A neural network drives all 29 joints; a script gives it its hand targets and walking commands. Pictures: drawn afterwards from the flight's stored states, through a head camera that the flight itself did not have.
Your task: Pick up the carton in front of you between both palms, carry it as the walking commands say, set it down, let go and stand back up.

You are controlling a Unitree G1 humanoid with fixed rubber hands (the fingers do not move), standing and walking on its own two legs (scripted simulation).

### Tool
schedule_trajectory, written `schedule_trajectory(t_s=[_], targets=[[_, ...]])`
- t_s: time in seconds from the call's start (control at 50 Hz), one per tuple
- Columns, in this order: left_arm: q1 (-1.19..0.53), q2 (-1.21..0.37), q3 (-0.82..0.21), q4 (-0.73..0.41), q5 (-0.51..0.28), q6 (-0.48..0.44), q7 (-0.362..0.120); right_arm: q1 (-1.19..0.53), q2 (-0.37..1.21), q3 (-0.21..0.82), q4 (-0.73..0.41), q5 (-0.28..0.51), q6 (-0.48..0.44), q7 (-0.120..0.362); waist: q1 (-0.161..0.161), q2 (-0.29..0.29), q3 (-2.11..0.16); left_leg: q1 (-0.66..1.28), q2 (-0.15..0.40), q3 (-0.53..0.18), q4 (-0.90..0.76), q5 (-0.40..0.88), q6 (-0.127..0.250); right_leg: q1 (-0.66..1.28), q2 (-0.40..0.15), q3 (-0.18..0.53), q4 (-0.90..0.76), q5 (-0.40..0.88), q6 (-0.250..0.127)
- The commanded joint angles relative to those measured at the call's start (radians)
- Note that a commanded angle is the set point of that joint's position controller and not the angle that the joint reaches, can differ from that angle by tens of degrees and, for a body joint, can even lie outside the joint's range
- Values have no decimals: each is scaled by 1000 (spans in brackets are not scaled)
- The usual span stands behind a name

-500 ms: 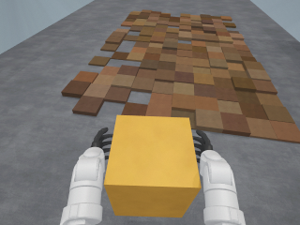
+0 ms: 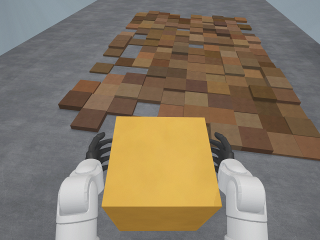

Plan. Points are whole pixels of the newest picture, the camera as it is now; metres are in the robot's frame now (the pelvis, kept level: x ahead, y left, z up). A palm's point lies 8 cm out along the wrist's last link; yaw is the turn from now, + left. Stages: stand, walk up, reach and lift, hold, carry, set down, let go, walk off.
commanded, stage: carry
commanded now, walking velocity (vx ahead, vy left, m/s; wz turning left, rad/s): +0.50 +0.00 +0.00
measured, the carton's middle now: (159, 177) +0.27 +0.01 +0.03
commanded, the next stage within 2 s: none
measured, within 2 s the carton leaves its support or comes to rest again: neither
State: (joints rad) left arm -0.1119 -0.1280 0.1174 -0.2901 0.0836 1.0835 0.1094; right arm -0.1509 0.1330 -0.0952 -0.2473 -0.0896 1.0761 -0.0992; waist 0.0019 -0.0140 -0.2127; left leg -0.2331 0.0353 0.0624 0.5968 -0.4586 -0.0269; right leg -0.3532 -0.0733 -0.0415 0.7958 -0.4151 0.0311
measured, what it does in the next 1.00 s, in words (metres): walks ahead: right foot, then left foot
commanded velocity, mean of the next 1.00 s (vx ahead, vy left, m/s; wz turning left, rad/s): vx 0.50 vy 0.00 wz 0.00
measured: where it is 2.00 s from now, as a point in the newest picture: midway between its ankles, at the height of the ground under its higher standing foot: (154, 124)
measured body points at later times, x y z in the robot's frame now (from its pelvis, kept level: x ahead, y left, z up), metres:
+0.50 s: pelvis +0.29 +0.03 -0.01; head +0.26 +0.03 +0.44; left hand +0.53 +0.19 +0.08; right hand +0.53 -0.11 +0.08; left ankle +0.40 +0.11 -0.72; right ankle +0.06 -0.08 -0.69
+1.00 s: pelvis +0.60 +0.02 +0.00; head +0.58 +0.02 +0.45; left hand +0.86 +0.18 +0.12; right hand +0.86 -0.13 +0.11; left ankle +0.40 +0.11 -0.72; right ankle +0.74 -0.07 -0.72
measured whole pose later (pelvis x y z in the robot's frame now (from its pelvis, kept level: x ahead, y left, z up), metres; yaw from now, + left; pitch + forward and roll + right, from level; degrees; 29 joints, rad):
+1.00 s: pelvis +0.60 +0.02 +0.00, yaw +1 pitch +3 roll +0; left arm -0.07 -0.12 0.08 -0.54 0.00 1.18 0.15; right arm -0.08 0.12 -0.07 -0.53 0.00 1.17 -0.15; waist -0.01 0.01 -0.11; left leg 0.11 0.03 0.19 0.33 -0.47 -0.01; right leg -0.53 -0.06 -0.22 0.53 -0.10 -0.04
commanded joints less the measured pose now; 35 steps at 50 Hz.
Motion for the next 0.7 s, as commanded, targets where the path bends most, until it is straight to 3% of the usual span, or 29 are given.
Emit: schedule_trajectory(t_s=[0.0,0.02,0.04,0.06,0.08,0.1,0.12,0.14,0.16,0.18,0.2,0.24,0.28,0.32,0.36,0.4,0.42,0.44,0.46,0.48,0.5,0.52,0.54,0.56,0.6,0.68], targets=[[-450,-804,-689,-187,-316,52,-98,-293,833,615,-162,270,47,72,-41,261,10,523,308,-435,-187,955,234,-570,64,-109,109,-273,-2],[-423,-820,-689,-209,-330,58,-95,-307,847,632,-225,286,56,63,-44,167,17,545,307,-400,-177,942,229,-563,52,-102,-4,-287,-15],[-375,-837,-691,-235,-339,61,-91,-300,856,653,-280,302,61,58,-35,155,-10,492,289,-325,-157,912,183,-440,56,-101,-141,-175,-31],[-310,-854,-688,-251,-337,62,-86,-291,855,666,-325,314,66,56,-4,165,-77,348,228,-167,-102,930,114,-149,97,-144,-311,24,-45],[-286,-853,-680,-274,-326,60,-80,-256,842,677,-350,329,70,55,11,124,-183,143,163,-12,31,841,58,255,118,-173,-415,231,-51],[-220,-835,-657,-271,-305,59,-70,-282,809,688,-403,347,75,56,42,-48,-238,-122,87,89,269,551,12,526,-47,73,-509,89,-85],[-193,-808,-632,-266,-272,56,-56,-331,785,711,-462,367,86,60,30,-338,-190,-435,-40,119,464,66,-16,653,-292,514,-546,414,-199],[-226,-798,-627,-304,-262,61,-48,-333,778,727,-434,381,93,64,27,-243,-148,-556,0,-2,573,-60,17,693,-343,524,-495,626,-288],[-219,-789,-630,-327,-266,68,-44,-303,763,720,-420,386,95,66,32,-119,-104,-593,32,-15,617,-68,35,669,-331,436,-469,757,-292],[-224,-778,-640,-347,-272,73,-43,-262,757,709,-392,376,97,67,31,-43,-98,-622,63,-28,583,-23,44,668,-315,373,-477,685,-257],[-233,-765,-655,-362,-283,78,-45,-223,756,693,-368,359,97,65,29,-18,-66,-636,77,-16,499,23,42,648,-289,308,-510,644,-212],[-227,-737,-688,-371,-308,88,-54,-152,742,661,-333,312,96,52,26,-63,-38,-581,54,32,339,82,26,606,-233,189,-555,657,-167],[-213,-702,-708,-373,-332,96,-68,-94,725,631,-316,264,96,36,23,-85,-17,-502,28,74,202,160,22,541,-199,92,-563,667,-156],[-209,-674,-719,-372,-347,104,-80,-65,704,606,-315,225,98,22,25,-119,40,-388,-4,136,40,239,31,418,-163,3,-576,647,-141],[-220,-651,-715,-356,-348,109,-87,-87,680,597,-328,207,103,14,18,-168,62,-220,-33,188,-23,344,51,307,-161,-41,-564,706,-122],[-244,-631,-704,-350,-344,111,-86,-114,664,598,-329,211,104,12,3,-171,28,-32,-57,217,-40,400,71,246,-150,-116,-440,819,-95],[-246,-622,-698,-346,-340,112,-84,-117,658,599,-322,215,106,12,-8,-147,-13,99,-89,245,-51,340,75,210,-115,-169,-312,818,-73],[-244,-612,-690,-338,-334,114,-82,-122,652,602,-323,220,107,14,-24,-100,-55,259,-63,214,-69,260,72,121,-82,-184,-140,696,-56],[-257,-600,-677,-331,-323,118,-79,-119,645,600,-315,223,110,16,-44,33,-72,324,127,-91,-184,-10,100,-11,-27,-184,112,474,-28],[-245,-610,-679,-333,-316,125,-78,-140,641,607,-304,241,109,21,-32,303,-116,403,383,-627,-411,-151,247,-219,98,-120,390,14,-7],[-251,-630,-682,-322,-314,123,-78,-156,681,630,-323,269,111,32,-26,198,-82,358,414,-662,-459,-68,275,-291,35,17,523,-49,-31],[-239,-674,-679,-306,-304,119,-84,-187,730,656,-335,297,107,46,-26,140,-85,292,385,-570,-443,38,267,-289,-12,38,559,-10,-55],[-233,-727,-678,-284,-295,110,-92,-215,774,677,-341,316,100,61,-21,56,-77,221,358,-462,-432,101,230,-272,-49,38,525,39,-65],[-223,-772,-671,-263,-280,99,-99,-241,811,700,-344,331,92,75,-14,16,-72,160,330,-371,-439,133,192,-246,-72,51,447,98,-67],[-192,-823,-668,-233,-252,77,-104,-243,844,727,-327,344,78,97,-4,70,-80,113,284,-224,-457,147,143,-198,-64,15,329,160,-63],[-141,-827,-675,-218,-210,51,-92,-180,805,719,-305,333,64,118,-14,115,-33,161,249,-100,-504,180,142,-254,-47,-61,86,233,-30]])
